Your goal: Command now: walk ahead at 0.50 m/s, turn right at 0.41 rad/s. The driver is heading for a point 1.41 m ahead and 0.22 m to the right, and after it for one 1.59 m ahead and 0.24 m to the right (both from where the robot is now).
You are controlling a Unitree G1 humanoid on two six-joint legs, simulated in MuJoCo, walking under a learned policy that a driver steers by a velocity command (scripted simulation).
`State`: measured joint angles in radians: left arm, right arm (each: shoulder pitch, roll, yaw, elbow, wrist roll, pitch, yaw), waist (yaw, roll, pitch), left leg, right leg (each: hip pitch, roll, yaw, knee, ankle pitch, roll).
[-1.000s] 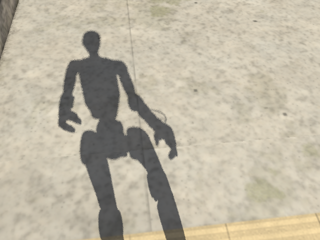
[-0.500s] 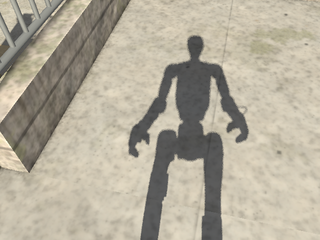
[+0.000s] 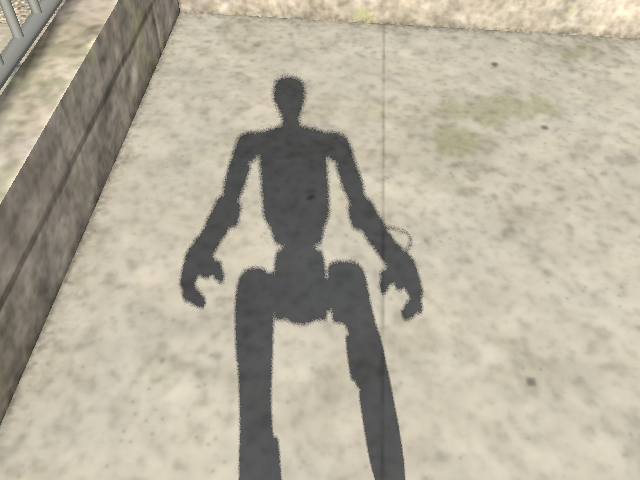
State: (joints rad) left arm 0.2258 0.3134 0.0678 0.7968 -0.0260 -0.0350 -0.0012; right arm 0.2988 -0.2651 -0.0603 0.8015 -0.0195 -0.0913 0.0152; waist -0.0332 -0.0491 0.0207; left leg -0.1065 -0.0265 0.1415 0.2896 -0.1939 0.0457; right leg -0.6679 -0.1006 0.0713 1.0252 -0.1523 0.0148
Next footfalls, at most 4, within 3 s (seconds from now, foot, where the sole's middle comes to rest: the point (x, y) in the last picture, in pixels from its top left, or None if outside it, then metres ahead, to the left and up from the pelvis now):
0.26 right None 0.30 -0.15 -0.78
0.76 left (335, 411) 0.65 -0.04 -0.78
1.26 right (440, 329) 0.86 -0.31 -0.78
1.76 left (317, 247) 1.12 -0.02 -0.78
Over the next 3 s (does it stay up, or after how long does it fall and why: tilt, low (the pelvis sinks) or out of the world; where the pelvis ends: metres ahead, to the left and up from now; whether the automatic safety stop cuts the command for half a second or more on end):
stays up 1.39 -0.13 -0.01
